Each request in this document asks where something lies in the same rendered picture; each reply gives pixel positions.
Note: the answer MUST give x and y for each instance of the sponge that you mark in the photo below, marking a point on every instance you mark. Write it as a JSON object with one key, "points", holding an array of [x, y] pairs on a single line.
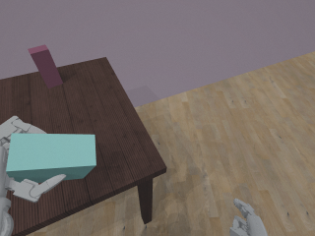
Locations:
{"points": [[39, 157]]}

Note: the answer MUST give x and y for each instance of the left robot forearm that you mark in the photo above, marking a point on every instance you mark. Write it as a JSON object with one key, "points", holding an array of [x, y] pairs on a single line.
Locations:
{"points": [[6, 220]]}

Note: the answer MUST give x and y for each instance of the right robot hand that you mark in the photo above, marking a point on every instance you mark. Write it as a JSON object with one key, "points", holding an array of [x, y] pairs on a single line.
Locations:
{"points": [[253, 226]]}

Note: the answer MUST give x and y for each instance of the table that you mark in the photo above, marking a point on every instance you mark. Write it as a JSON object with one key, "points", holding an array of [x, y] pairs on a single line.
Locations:
{"points": [[91, 101]]}

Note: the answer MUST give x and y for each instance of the left robot hand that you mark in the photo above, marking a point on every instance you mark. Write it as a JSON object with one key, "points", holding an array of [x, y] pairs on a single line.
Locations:
{"points": [[27, 190]]}

